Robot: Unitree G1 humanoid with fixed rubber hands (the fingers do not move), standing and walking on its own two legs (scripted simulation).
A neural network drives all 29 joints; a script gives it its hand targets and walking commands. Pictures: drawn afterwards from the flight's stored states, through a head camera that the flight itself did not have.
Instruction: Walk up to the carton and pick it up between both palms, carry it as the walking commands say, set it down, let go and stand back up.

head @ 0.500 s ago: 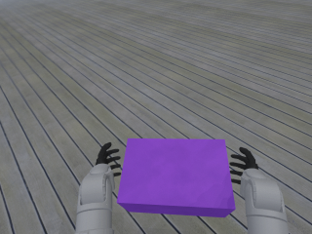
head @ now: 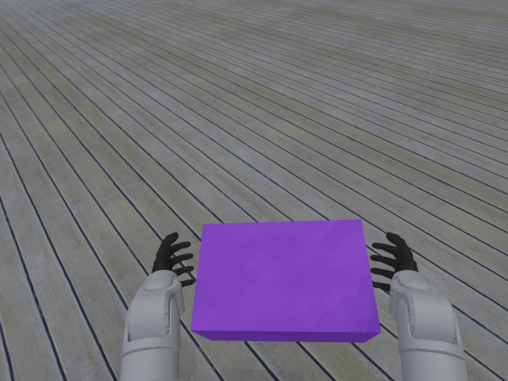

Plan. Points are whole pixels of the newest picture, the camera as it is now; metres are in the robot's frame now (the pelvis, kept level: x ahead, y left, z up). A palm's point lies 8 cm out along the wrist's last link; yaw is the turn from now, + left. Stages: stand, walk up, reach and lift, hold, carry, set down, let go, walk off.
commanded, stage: carry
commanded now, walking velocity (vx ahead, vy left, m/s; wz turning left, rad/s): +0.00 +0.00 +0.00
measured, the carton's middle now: (282, 282) +0.34 -0.01 -0.05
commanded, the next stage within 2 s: hold in 1.96 s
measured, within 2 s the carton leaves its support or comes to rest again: neither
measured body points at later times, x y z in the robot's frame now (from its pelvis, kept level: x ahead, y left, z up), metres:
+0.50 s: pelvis +0.03 +0.02 +0.00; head +0.03 +0.03 +0.45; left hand +0.31 +0.21 +0.02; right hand +0.31 -0.16 +0.02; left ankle -0.04 +0.13 -0.73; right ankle +0.09 -0.13 -0.73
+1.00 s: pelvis +0.03 +0.02 +0.00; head +0.03 +0.03 +0.45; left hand +0.32 +0.21 +0.01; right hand +0.32 -0.17 +0.02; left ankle -0.04 +0.13 -0.73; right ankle +0.09 -0.13 -0.73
